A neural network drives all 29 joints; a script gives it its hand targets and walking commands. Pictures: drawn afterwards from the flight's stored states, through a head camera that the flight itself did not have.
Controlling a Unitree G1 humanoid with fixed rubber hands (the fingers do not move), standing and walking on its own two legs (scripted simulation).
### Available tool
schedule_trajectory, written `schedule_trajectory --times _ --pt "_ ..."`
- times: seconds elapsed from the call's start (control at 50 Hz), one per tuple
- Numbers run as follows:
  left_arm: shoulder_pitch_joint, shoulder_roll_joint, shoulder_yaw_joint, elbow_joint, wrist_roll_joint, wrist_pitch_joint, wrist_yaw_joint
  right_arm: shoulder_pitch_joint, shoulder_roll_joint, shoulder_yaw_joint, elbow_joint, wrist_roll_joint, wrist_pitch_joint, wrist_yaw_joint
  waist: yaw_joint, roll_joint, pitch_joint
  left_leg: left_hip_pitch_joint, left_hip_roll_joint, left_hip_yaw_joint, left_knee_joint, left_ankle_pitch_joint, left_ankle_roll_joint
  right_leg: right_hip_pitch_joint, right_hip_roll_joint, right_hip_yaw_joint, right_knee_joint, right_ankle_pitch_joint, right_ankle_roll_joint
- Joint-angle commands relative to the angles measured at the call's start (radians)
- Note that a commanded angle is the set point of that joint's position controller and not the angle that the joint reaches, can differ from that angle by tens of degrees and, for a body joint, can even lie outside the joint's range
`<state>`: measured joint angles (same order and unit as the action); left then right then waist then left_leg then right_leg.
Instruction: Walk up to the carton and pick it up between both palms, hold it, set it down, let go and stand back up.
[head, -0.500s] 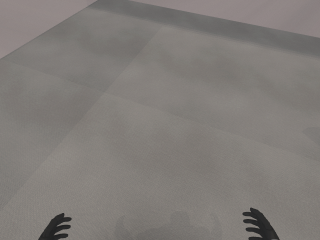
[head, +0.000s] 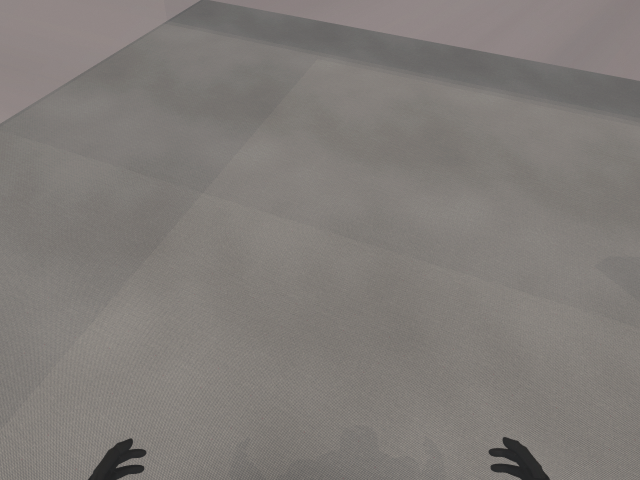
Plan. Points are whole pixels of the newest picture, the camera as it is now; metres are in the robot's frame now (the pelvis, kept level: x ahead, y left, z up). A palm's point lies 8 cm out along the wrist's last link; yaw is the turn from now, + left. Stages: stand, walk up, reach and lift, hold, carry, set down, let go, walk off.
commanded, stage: stand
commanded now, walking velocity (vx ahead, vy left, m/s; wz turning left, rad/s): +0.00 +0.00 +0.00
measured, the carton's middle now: out of the picture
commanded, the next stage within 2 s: walk up in 0.44 s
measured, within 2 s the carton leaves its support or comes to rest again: neither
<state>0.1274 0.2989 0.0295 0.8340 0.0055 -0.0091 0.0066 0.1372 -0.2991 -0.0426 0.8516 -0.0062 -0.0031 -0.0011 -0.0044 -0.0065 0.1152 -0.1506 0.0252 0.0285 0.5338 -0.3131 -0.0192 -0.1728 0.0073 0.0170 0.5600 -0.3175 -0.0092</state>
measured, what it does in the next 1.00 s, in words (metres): steps on the spot, turning right: right foot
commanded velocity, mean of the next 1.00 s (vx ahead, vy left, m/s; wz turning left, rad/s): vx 0.00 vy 0.00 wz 0.00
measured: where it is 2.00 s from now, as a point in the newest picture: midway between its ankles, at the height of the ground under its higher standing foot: outside the picture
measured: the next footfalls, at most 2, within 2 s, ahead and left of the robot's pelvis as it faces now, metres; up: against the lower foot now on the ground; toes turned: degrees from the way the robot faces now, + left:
right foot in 0.88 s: +0.06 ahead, -0.23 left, +0.00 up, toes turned -24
left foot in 1.12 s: +0.16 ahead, -0.05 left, +0.00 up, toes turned -21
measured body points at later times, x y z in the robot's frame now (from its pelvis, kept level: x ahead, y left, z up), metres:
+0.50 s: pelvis +0.00 -0.01 +0.01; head +0.01 -0.01 +0.46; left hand +0.10 +0.28 -0.12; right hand +0.08 -0.30 -0.12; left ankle -0.01 +0.13 -0.73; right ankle -0.01 -0.11 -0.73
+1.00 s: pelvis +0.00 -0.09 -0.03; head +0.03 -0.13 +0.42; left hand +0.23 +0.18 -0.10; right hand -0.01 -0.45 -0.13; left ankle +0.00 +0.08 -0.69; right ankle +0.02 -0.21 -0.73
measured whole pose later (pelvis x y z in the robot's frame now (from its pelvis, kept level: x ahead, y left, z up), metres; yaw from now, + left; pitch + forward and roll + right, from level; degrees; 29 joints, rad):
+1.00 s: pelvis +0.00 -0.09 -0.03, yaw -22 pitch -1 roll +0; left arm 0.19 0.41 0.11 0.69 0.07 0.05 -0.11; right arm 0.24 -0.50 -0.08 0.74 -0.03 -0.02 -0.05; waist 0.05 0.08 0.10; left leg -0.39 0.16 0.06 1.10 -0.63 0.05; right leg -0.46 0.00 -0.05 0.80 -0.32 -0.04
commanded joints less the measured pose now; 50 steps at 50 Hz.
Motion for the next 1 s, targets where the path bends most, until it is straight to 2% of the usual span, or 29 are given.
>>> schedule_trajectory --times 0.0,0.12,0.28,0.36,0.6,0.62,0.64,0.66,0.68,0.7,0.72,0.74,0.78,0.82,0.86,0.88,0.9,0.92,0.94,0.96,0.98 --pt "-0.043 0.186 0.042 -0.063 -0.001 -0.024 0.010 -0.039 -0.177 -0.044 -0.068 0.002 -0.022 -0.010 0.002 0.002 -0.148 0.050 0.085 -0.055 -0.107 0.306 0.031 0.021 -0.112 0.065 -0.117 0.358 -0.029" --pt "-0.039 0.194 0.037 -0.004 -0.006 -0.025 0.013 -0.039 -0.189 -0.040 -0.016 0.002 -0.026 -0.014 0.005 -0.009 -0.142 0.071 0.091 -0.053 -0.145 0.307 0.027 0.043 -0.114 0.066 -0.153 0.372 -0.024" --pt "-0.048 0.195 0.033 0.064 -0.008 -0.031 0.018 -0.029 -0.197 -0.036 0.060 0.004 -0.028 -0.020 0.001 0.006 -0.129 0.092 0.099 -0.050 -0.187 0.314 0.022 0.055 -0.122 0.070 -0.200 0.387 -0.018" --pt "-0.036 0.194 0.033 0.096 -0.010 -0.031 0.018 -0.030 -0.191 -0.032 0.090 0.004 -0.029 -0.023 0.005 -0.011 -0.119 0.092 0.101 -0.052 -0.205 0.300 0.019 0.059 -0.121 0.068 -0.221 0.371 -0.014" --pt "-0.018 0.195 0.034 0.143 -0.010 -0.035 0.020 -0.006 -0.186 -0.026 0.143 0.003 -0.032 -0.026 -0.003 0.012 -0.099 0.087 0.109 -0.057 -0.232 0.255 0.018 0.038 -0.124 0.077 -0.263 0.316 -0.015" --pt "-0.048 0.209 0.063 0.001 0.057 0.003 -0.026 0.089 -0.339 -0.083 0.102 -0.058 -0.038 -0.045 -0.003 0.037 -0.070 0.192 0.097 -0.031 -0.114 0.082 0.115 -0.269 -0.063 0.169 -0.139 0.321 -0.080" --pt "-0.137 0.202 0.070 -0.056 0.072 0.016 -0.053 0.196 -0.346 -0.086 0.121 -0.070 -0.043 -0.058 -0.069 0.099 -0.111 0.272 0.222 -0.157 -0.204 0.042 0.187 -0.397 -0.029 0.119 -0.031 0.156 -0.080" --pt "-0.165 0.170 0.079 -0.108 0.089 0.027 -0.071 0.189 -0.376 -0.092 0.085 -0.081 -0.045 -0.072 -0.075 0.184 -0.117 0.283 0.426 -0.229 -0.299 0.078 0.276 -0.495 -0.028 0.045 0.161 -0.105 -0.044" --pt "-0.155 0.181 0.090 -0.143 0.103 0.035 -0.080 0.158 -0.376 -0.095 0.034 -0.090 -0.050 -0.084 -0.064 0.138 -0.086 0.208 0.555 -0.238 -0.305 0.107 0.333 -0.534 -0.132 0.072 0.289 -0.174 -0.021" --pt "-0.119 0.199 0.097 -0.162 0.110 0.041 -0.094 0.147 -0.369 -0.095 0.000 -0.093 -0.057 -0.095 -0.047 0.097 -0.094 0.150 0.589 -0.208 -0.293 0.124 0.351 -0.505 -0.188 0.099 0.350 -0.189 -0.019" --pt "-0.089 0.219 0.107 -0.181 0.111 0.047 -0.114 0.114 -0.369 -0.097 -0.047 -0.096 -0.066 -0.099 -0.019 0.092 -0.086 0.104 0.577 -0.158 -0.284 0.101 0.342 -0.469 -0.229 0.123 0.387 -0.168 -0.016" --pt "-0.074 0.225 0.114 -0.191 0.107 0.054 -0.135 0.101 -0.374 -0.099 -0.083 -0.096 -0.072 -0.100 -0.008 0.096 -0.088 0.071 0.549 -0.096 -0.282 0.051 0.325 -0.440 -0.234 0.109 0.385 -0.146 -0.009" --pt "-0.052 0.217 0.121 -0.203 0.092 0.069 -0.165 0.083 -0.378 -0.102 -0.136 -0.091 -0.075 -0.097 0.003 0.124 -0.058 0.011 0.485 0.021 -0.263 0.012 0.296 -0.388 -0.211 0.053 0.347 -0.102 0.004" --pt "0.006 0.220 0.120 -0.199 0.078 0.077 -0.175 0.073 -0.386 -0.112 -0.176 -0.085 -0.073 -0.092 0.026 0.141 -0.056 -0.060 0.434 0.113 -0.203 -0.052 0.252 -0.274 -0.163 -0.026 0.258 -0.045 -0.003" --pt "0.081 0.255 0.122 -0.187 0.077 0.068 -0.171 0.081 -0.390 -0.109 -0.201 -0.066 -0.060 -0.080 0.067 0.098 -0.076 -0.191 0.350 0.211 -0.045 -0.175 0.195 -0.086 -0.077 -0.121 0.143 0.050 -0.039" --pt "0.144 0.293 0.132 -0.166 0.076 0.059 -0.163 0.096 -0.362 -0.096 -0.206 -0.064 -0.051 -0.070 0.092 0.006 -0.116 -0.281 0.277 0.258 0.134 -0.180 0.161 0.048 -0.032 -0.113 0.089 0.035 -0.073" --pt "0.213 0.380 0.151 -0.163 0.061 0.046 -0.141 0.056 -0.315 -0.082 -0.252 -0.042 -0.041 -0.048 0.160 -0.265 -0.133 -0.439 0.090 0.326 0.458 -0.258 0.105 0.135 -0.120 0.193 -0.169 -0.115 -0.172" --pt "0.217 0.470 0.174 -0.182 0.048 0.041 -0.124 0.014 -0.310 -0.063 -0.306 -0.012 -0.040 -0.040 0.203 -0.452 -0.165 -0.638 0.011 0.177 0.623 -0.452 0.091 0.231 -0.255 0.547 -0.284 -0.042 -0.311" --pt "0.192 0.468 0.175 -0.211 0.052 0.036 -0.107 0.033 -0.325 -0.062 -0.291 -0.014 -0.042 -0.048 0.170 -0.383 -0.199 -0.679 0.052 0.057 0.698 -0.429 0.084 0.270 -0.293 0.568 -0.256 0.071 -0.371" --pt "0.183 0.454 0.170 -0.220 0.071 0.038 -0.092 0.069 -0.329 -0.058 -0.265 -0.016 -0.051 -0.055 0.150 -0.306 -0.218 -0.686 0.075 0.007 0.721 -0.373 0.077 0.295 -0.295 0.540 -0.219 0.133 -0.387" --pt "0.144 0.426 0.163 -0.238 0.073 0.044 -0.078 0.126 -0.333 -0.055 -0.239 -0.020 -0.061 -0.058 0.111 -0.240 -0.228 -0.650 0.101 -0.027 0.689 -0.323 0.078 0.263 -0.286 0.510 -0.187 0.156 -0.370"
